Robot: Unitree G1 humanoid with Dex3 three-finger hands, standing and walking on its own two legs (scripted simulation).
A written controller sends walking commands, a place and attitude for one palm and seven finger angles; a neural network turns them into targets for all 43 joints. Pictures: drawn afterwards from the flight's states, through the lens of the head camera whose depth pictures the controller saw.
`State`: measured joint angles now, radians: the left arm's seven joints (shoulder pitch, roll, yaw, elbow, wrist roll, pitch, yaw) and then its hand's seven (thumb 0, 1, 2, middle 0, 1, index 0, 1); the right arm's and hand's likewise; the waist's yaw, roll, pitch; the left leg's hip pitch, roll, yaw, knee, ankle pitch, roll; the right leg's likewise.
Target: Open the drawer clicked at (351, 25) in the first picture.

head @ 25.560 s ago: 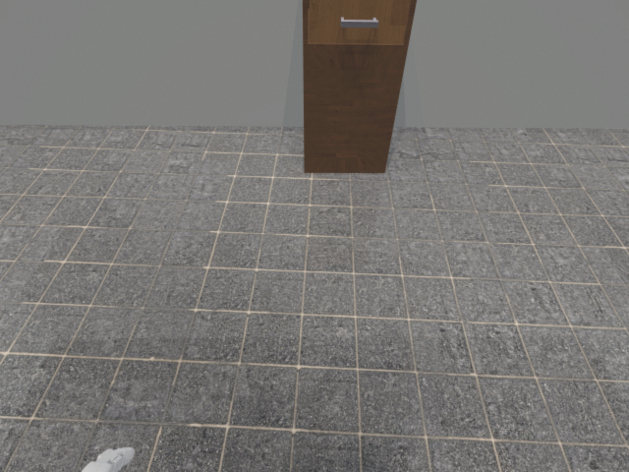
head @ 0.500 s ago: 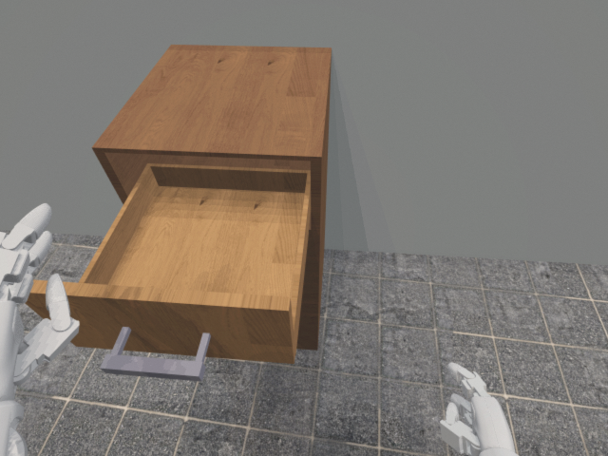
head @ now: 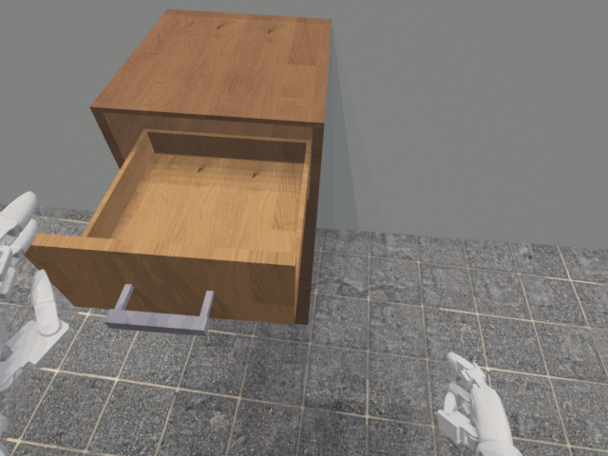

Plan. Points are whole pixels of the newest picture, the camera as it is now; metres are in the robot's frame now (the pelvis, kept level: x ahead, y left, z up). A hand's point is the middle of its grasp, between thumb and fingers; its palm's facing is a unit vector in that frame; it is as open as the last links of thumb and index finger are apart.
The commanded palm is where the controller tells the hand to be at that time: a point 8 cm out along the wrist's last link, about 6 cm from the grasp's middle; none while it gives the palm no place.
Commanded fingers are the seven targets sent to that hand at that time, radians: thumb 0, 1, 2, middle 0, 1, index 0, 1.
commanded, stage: step back with the hand held close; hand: left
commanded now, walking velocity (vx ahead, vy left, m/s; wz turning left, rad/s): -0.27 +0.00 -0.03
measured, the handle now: (163, 308) +0.30 +0.23 -0.02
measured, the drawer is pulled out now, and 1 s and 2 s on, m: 0.30 0.30 0.30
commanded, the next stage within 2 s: stop stepping back and stand still in 0.68 s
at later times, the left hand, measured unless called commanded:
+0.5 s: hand (69, 396) +0.14 +0.20 +0.17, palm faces +0.25 -0.83 -0.50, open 7.4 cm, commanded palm +0.06 +0.26 +0.19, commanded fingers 0.00 0.90 0.90 -0.20 -0.30 -0.20 -0.30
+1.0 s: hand out of the picture -0.02 +0.16 +0.17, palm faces +0.33 -0.82 -0.46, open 7.4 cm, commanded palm -0.08 +0.22 +0.19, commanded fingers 0.00 0.90 0.90 -0.20 -0.30 -0.20 -0.30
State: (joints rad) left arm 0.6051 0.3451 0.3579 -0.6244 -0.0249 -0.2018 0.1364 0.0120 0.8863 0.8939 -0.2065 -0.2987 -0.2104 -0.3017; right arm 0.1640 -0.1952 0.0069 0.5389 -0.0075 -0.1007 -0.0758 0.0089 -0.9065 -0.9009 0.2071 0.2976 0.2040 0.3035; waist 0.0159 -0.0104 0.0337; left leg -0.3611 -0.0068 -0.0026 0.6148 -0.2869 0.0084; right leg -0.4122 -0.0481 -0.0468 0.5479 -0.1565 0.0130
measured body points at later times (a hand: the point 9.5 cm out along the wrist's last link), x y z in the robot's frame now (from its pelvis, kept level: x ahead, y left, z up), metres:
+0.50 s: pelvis -0.07 -0.02 +0.02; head -0.02 -0.02 +0.46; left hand +0.12 +0.24 +0.20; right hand +0.12 -0.25 -0.07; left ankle -0.06 +0.10 -0.69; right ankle -0.09 -0.11 -0.73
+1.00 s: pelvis -0.21 -0.06 +0.01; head -0.19 -0.07 +0.46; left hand -0.04 +0.21 +0.20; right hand -0.04 -0.29 -0.08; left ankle -0.19 +0.07 -0.67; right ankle -0.19 -0.15 -0.73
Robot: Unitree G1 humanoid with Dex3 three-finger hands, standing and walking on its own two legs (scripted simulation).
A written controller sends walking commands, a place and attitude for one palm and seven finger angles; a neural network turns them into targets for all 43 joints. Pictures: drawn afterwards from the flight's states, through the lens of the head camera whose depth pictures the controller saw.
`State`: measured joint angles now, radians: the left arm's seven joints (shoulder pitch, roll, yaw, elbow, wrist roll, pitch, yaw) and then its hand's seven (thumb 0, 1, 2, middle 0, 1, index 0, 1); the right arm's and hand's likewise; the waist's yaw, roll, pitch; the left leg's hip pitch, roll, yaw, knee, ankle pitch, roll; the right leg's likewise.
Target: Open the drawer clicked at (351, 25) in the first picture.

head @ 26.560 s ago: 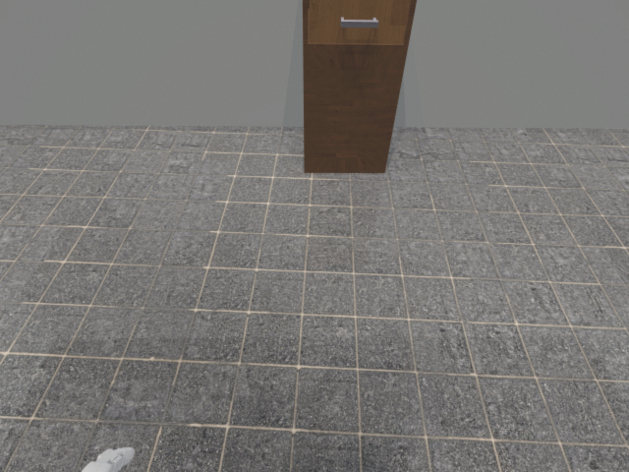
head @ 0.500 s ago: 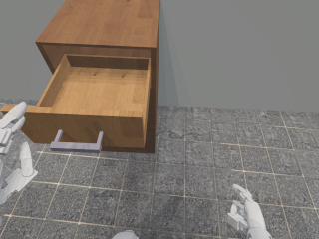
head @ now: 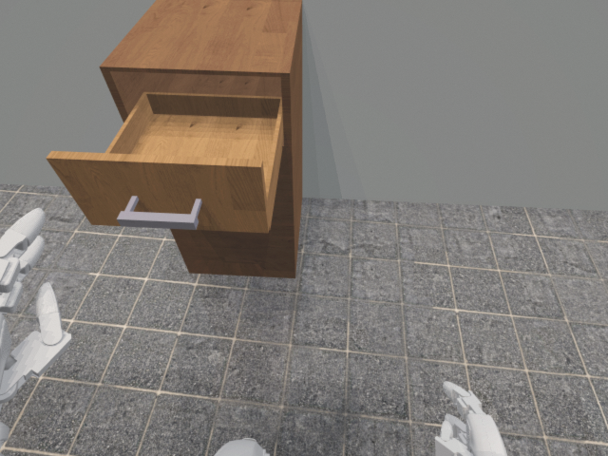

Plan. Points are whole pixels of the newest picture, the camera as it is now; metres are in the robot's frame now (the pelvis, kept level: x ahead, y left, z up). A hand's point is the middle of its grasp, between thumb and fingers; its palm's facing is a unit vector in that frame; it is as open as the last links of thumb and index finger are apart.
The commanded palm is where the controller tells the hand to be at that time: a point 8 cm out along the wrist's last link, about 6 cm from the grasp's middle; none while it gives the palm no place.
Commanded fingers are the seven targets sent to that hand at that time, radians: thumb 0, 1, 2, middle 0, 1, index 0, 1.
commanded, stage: stop stepping back and stand still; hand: left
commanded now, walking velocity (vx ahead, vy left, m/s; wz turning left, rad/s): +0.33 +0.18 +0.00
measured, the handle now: (162, 211) +0.51 +0.30 -0.03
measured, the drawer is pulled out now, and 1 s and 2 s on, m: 0.30 0.30 0.30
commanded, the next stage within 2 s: let the arm hang, fingers relaxed in 1.20 s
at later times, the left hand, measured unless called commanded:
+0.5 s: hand (14, 405) +0.14 +0.24 +0.16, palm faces +0.44 -0.80 -0.42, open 7.4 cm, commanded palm +0.08 +0.28 +0.18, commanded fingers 0.00 0.90 0.90 -0.20 -0.30 -0.20 -0.30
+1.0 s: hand (16, 365) +0.17 +0.26 +0.15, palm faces +0.36 -0.82 -0.45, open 7.4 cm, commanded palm +0.10 +0.31 +0.18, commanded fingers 0.00 0.90 0.90 -0.20 -0.30 -0.20 -0.30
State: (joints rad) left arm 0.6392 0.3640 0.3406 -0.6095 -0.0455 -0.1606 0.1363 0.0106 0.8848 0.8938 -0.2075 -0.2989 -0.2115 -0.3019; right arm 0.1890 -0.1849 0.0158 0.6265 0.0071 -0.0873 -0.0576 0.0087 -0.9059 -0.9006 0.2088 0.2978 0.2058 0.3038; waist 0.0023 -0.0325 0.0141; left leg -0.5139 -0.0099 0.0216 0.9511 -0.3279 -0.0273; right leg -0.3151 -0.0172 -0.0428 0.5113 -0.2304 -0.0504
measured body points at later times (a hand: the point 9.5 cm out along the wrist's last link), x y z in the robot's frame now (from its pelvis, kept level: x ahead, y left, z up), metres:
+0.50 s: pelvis -0.03 +0.00 +0.00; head -0.05 -0.01 +0.45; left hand +0.11 +0.28 +0.18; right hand +0.14 -0.23 -0.09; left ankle -0.04 +0.12 -0.72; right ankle +0.02 -0.08 -0.74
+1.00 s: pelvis -0.01 +0.02 +0.00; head +0.01 +0.03 +0.45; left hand +0.14 +0.31 +0.18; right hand +0.16 -0.20 -0.08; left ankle -0.02 +0.13 -0.74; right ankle +0.02 -0.08 -0.74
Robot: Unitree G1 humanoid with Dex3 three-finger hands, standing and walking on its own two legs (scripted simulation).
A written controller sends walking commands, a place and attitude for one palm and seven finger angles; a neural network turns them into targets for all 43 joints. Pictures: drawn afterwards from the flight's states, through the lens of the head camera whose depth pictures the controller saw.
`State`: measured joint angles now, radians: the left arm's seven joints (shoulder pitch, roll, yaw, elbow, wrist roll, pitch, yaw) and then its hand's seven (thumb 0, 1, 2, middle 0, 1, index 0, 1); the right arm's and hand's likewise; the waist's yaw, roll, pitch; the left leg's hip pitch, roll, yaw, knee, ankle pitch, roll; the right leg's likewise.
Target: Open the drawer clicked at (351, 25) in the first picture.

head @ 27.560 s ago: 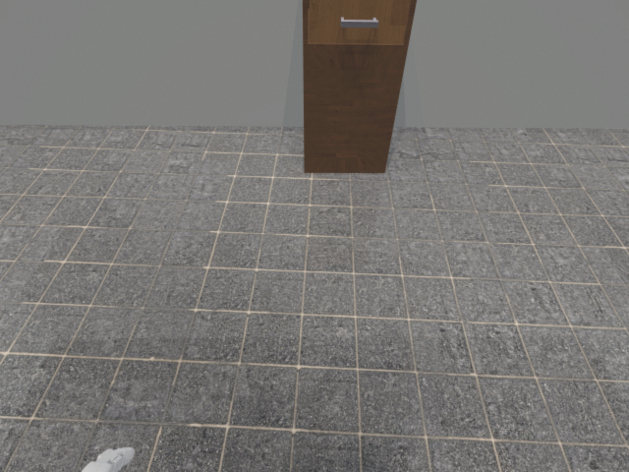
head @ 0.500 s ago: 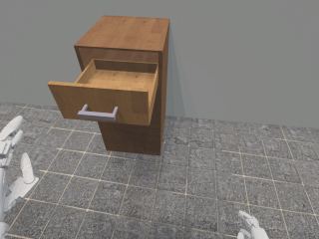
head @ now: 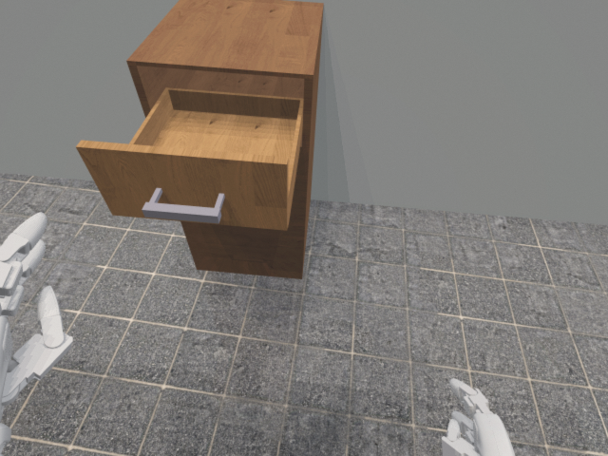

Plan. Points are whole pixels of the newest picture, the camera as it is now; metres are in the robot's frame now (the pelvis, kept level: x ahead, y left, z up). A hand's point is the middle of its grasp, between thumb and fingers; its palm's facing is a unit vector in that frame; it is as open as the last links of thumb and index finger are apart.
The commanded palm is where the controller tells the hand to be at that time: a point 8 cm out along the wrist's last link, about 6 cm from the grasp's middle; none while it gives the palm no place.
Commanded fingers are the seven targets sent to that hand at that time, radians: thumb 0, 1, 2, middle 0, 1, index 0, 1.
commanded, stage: stop stepping back and stand still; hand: left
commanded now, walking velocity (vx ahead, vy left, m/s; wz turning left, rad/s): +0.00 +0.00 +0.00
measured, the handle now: (185, 204) +0.54 +0.25 -0.03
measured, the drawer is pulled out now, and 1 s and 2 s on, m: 0.30 0.30 0.30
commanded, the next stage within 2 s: let the arm hang, fingers relaxed in 0.20 s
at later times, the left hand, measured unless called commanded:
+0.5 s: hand out of the picture +0.14 +0.23 -0.10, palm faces -0.02 -0.93 -0.38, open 7.4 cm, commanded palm none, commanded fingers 0.00 0.90 0.90 -0.20 -0.30 -0.20 -0.30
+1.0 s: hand out of the picture +0.02 +0.23 -0.16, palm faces -0.01 -0.95 -0.33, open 7.4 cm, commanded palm none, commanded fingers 0.00 0.90 0.90 -0.20 -0.30 -0.20 -0.30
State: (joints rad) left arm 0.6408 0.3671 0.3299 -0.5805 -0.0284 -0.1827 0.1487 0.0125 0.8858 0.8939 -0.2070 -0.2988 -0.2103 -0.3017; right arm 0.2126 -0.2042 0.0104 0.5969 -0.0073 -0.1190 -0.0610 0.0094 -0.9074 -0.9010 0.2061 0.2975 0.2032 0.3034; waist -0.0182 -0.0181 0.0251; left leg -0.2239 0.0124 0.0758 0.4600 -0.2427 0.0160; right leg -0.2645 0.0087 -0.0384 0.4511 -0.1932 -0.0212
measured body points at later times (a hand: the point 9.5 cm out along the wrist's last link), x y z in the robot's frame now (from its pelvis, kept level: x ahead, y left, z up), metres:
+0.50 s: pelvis -0.01 +0.01 -0.01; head +0.01 -0.02 +0.44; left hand +0.14 +0.28 -0.08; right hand +0.14 -0.25 -0.13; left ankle +0.00 +0.11 -0.74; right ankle +0.03 -0.10 -0.74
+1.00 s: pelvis -0.01 +0.00 +0.00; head +0.01 -0.01 +0.45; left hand +0.02 +0.28 -0.13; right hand +0.00 -0.25 -0.16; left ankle +0.00 +0.11 -0.74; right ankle +0.03 -0.10 -0.74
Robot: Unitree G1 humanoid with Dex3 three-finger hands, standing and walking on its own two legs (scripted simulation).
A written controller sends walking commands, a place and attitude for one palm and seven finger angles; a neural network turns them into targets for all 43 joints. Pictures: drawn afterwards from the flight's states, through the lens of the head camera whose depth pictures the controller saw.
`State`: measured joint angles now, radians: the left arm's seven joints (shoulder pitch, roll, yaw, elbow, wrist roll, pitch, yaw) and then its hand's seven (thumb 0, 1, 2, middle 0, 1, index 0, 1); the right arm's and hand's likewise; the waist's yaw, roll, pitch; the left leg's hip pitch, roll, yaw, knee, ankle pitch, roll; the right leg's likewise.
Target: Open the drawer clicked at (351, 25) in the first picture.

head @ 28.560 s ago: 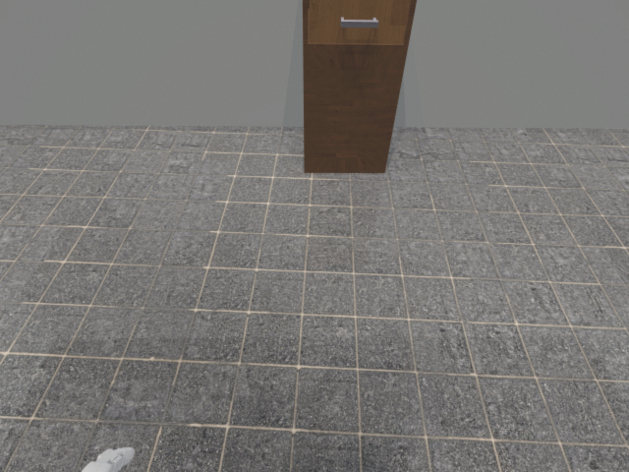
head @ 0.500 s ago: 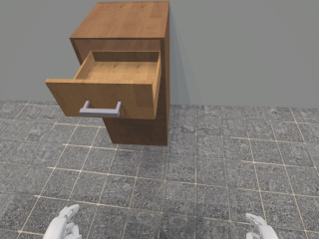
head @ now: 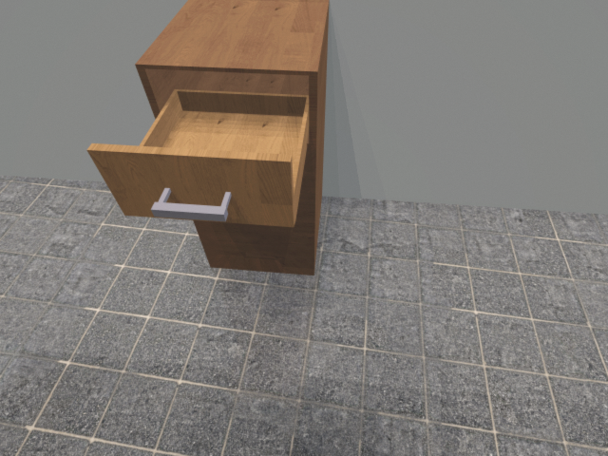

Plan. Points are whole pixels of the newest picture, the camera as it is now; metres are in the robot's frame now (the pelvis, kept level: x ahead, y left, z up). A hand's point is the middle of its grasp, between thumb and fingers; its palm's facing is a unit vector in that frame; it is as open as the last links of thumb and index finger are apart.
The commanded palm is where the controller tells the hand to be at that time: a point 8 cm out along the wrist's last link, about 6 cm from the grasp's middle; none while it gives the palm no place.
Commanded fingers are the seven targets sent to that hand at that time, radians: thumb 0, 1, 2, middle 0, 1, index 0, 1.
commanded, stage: let the arm hang, fingers relaxed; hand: left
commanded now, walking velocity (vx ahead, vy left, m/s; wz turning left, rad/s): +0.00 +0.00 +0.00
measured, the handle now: (193, 203) +0.55 +0.24 -0.04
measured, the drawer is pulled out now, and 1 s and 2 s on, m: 0.30 0.30 0.30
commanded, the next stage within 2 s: look to check the result in 0.40 s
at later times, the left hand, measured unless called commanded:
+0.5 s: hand out of the picture +0.11 +0.23 -0.15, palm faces -0.04 -0.95 -0.32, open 7.4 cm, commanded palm none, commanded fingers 0.00 0.90 0.90 -0.20 -0.30 -0.20 -0.30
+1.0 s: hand out of the picture +0.14 +0.23 -0.15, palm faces -0.03 -0.93 -0.36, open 7.4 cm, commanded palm none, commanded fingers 0.00 0.90 0.90 -0.20 -0.30 -0.20 -0.30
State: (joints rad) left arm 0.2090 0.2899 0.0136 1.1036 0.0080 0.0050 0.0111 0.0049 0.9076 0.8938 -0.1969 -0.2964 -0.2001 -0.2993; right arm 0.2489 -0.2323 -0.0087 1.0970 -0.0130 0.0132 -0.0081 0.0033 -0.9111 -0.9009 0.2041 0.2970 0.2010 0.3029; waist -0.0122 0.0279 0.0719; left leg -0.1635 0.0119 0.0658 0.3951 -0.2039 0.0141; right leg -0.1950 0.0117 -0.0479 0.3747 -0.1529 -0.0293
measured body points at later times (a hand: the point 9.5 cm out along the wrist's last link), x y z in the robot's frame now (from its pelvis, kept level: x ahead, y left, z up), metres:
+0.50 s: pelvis +0.02 -0.01 +0.00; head +0.04 -0.02 +0.45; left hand +0.11 +0.27 -0.13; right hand +0.07 -0.30 -0.14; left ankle +0.01 +0.11 -0.74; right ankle +0.03 -0.10 -0.74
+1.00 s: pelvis +0.04 -0.02 +0.00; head +0.07 -0.03 +0.45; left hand +0.14 +0.28 -0.12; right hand +0.11 -0.31 -0.14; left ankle +0.01 +0.11 -0.74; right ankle +0.03 -0.10 -0.74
